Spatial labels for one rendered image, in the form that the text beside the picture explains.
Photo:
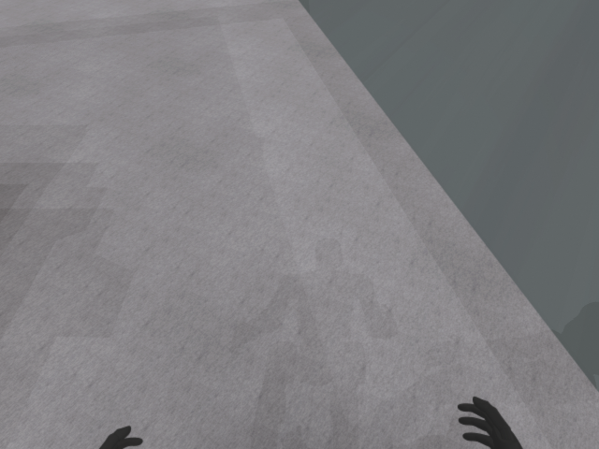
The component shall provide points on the robot left hand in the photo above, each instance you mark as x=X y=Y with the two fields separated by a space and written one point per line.
x=117 y=439

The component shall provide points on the robot right hand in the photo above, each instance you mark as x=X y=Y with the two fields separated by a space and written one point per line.
x=500 y=434

